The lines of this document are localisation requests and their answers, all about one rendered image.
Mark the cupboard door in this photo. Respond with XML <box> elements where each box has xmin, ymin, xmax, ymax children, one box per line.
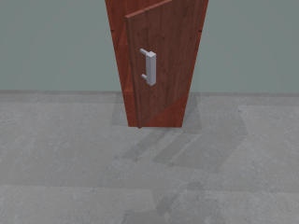
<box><xmin>124</xmin><ymin>0</ymin><xmax>205</xmax><ymax>129</ymax></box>

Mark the handle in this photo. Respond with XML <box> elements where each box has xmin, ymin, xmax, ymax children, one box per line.
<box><xmin>140</xmin><ymin>49</ymin><xmax>156</xmax><ymax>86</ymax></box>

